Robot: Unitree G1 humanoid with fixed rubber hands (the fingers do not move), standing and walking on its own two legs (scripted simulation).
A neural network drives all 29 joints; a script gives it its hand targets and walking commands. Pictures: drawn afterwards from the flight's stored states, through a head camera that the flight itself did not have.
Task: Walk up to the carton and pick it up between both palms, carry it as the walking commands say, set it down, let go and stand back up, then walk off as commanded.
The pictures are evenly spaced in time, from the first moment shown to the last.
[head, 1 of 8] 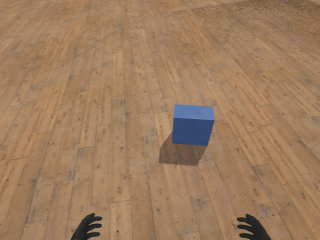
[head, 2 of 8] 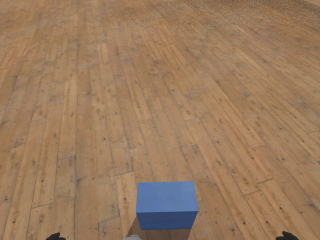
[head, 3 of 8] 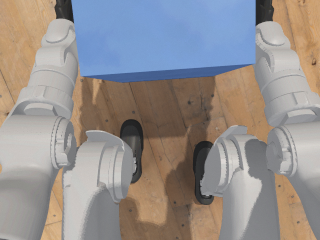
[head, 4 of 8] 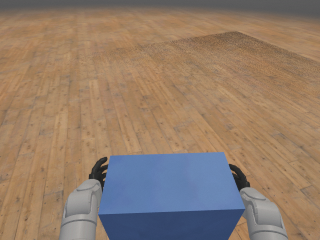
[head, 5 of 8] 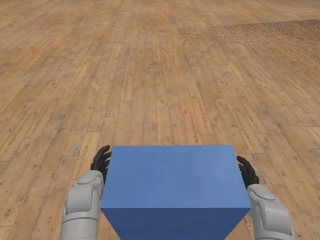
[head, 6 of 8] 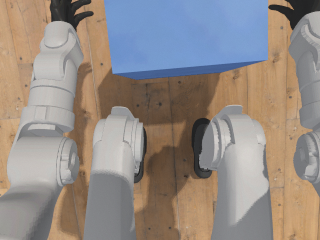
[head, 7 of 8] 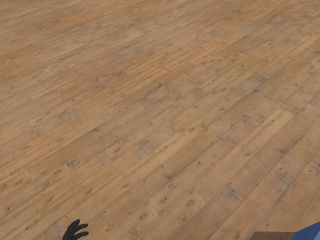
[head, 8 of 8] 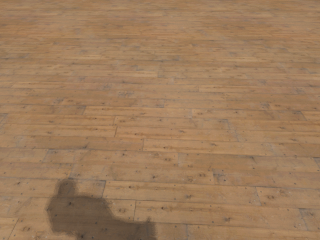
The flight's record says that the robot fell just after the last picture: no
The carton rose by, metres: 0.64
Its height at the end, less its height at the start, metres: +0.00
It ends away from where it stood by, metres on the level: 0.64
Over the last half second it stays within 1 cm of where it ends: yes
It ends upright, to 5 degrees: yes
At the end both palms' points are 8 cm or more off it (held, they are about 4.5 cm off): yes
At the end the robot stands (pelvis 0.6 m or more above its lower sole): yes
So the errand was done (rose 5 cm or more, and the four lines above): yes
